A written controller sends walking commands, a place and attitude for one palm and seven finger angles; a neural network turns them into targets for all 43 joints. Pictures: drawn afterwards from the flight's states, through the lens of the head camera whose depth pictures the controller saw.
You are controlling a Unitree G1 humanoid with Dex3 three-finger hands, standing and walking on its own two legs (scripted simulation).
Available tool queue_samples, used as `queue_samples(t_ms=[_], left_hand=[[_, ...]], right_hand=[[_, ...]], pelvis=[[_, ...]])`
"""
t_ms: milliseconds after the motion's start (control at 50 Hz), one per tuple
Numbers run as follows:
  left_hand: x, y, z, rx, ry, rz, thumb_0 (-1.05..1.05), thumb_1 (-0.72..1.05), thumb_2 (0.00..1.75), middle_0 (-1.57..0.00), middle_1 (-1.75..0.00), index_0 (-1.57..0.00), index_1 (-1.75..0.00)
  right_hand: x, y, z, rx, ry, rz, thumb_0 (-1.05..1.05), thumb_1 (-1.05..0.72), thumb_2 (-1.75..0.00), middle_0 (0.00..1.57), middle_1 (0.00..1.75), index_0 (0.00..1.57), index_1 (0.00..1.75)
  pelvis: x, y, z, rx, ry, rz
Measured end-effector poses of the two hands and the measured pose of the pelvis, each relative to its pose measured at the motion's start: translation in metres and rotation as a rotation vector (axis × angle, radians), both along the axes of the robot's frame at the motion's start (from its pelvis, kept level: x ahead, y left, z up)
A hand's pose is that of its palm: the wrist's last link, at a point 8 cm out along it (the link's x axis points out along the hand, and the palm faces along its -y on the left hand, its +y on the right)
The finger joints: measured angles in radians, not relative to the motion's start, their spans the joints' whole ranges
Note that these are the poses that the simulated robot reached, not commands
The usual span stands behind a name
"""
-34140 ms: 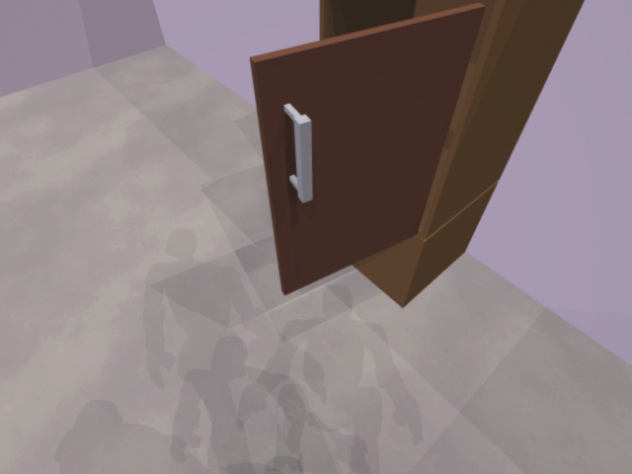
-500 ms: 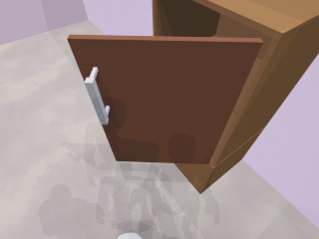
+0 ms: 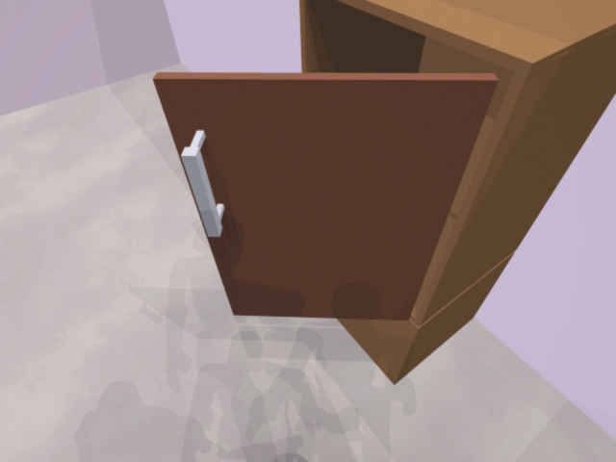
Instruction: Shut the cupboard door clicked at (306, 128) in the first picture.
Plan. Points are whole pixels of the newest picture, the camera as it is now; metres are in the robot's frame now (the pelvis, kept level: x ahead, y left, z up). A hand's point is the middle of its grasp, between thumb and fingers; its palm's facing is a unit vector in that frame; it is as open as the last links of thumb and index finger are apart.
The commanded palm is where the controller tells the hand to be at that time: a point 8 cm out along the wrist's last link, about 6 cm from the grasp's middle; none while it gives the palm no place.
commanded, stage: come to a stop and stand still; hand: left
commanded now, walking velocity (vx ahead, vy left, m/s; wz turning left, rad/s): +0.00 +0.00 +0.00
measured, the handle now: (207, 186) +0.46 +0.18 +0.11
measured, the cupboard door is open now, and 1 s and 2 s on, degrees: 51 51 51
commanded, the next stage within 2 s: look again from close up in 1.22 s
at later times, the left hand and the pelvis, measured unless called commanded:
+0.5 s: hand out of the picture +0.01 +0.14 -0.15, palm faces -0.03 -0.98 -0.21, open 7.3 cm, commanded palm none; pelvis +0.00 -0.03 +0.02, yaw +0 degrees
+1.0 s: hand out of the picture +0.03 +0.12 -0.16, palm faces +0.00 -0.98 -0.21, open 7.3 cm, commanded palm none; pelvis +0.03 -0.05 +0.02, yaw +0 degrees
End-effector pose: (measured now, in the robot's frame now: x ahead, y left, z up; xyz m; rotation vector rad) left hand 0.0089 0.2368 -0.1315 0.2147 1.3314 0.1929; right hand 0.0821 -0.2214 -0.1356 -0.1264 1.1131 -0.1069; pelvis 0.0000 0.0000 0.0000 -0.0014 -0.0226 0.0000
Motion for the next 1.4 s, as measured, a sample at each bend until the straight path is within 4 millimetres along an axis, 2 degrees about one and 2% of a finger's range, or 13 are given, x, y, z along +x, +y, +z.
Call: queue_samples(t_ms=[120, 340, 480, 580, 720, 1020, 1180, 1400], left_hand=[[-0.001, -0.002, 0.011, 0.022, -0.039, -0.015, 0.00, 0.90, 0.89, -0.20, -0.29, -0.20, -0.30], [-0.005, -0.032, 0.012, -0.034, 0.004, -0.044, 0.00, 0.90, 0.89, -0.20, -0.29, -0.20, -0.30], [-0.004, -0.047, 0.009, -0.052, 0.037, -0.039, 0.01, 0.91, 0.89, -0.20, -0.30, -0.20, -0.30], [-0.001, -0.054, 0.008, -0.055, 0.052, -0.033, 0.01, 0.92, 0.89, -0.20, -0.30, -0.20, -0.30], [0.006, -0.060, 0.008, -0.054, 0.059, -0.019, 0.01, 0.92, 0.89, -0.20, -0.29, -0.20, -0.30], [0.022, -0.070, 0.007, -0.058, 0.067, -0.002, 0.01, 0.92, 0.89, -0.20, -0.29, -0.20, -0.30], [0.031, -0.072, 0.008, -0.051, 0.059, 0.002, 0.01, 0.91, 0.89, -0.20, -0.29, -0.20, -0.30], [0.038, -0.076, 0.009, -0.045, 0.051, 0.007, 0.00, 0.91, 0.89, -0.20, -0.29, -0.20, -0.30]], right_hand=[[-0.027, -0.014, -0.003, -0.002, 0.054, -0.007, 0.00, -0.93, -0.90, 0.20, 0.30, 0.20, 0.30], [-0.090, -0.033, 0.000, -0.011, 0.221, -0.050, 0.01, -0.91, -0.90, 0.20, 0.30, 0.20, 0.30], [-0.107, -0.035, 0.003, -0.003, 0.295, -0.065, 0.01, -0.91, -0.90, 0.20, 0.30, 0.19, 0.30], [-0.102, -0.033, 0.002, 0.010, 0.308, -0.063, 0.01, -0.91, -0.90, 0.20, 0.30, 0.19, 0.30], [-0.079, -0.033, 0.001, 0.020, 0.288, -0.048, 0.01, -0.91, -0.90, 0.20, 0.30, 0.20, 0.30], [-0.040, -0.052, 0.004, -0.018, 0.260, -0.034, 0.01, -0.92, -0.90, 0.20, 0.30, 0.20, 0.30], [-0.031, -0.057, 0.004, -0.022, 0.260, -0.029, 0.01, -0.92, -0.90, 0.20, 0.30, 0.20, 0.30], [-0.031, -0.061, 0.004, -0.017, 0.283, -0.027, 0.01, -0.92, -0.90, 0.20, 0.30, 0.20, 0.30]], pelvis=[[-0.007, -0.006, 0.005, 0.007, -0.009, -0.006], [-0.009, -0.021, 0.013, 0.012, 0.016, -0.011], [-0.002, -0.031, 0.015, 0.013, 0.019, -0.009], [0.004, -0.037, 0.016, 0.013, 0.021, -0.007], [0.014, -0.043, 0.017, 0.014, 0.021, -0.005], [0.035, -0.052, 0.018, 0.016, 0.021, -0.002], [0.042, -0.056, 0.018, 0.018, 0.019, 0.001], [0.047, -0.063, 0.019, 0.019, 0.017, 0.005]])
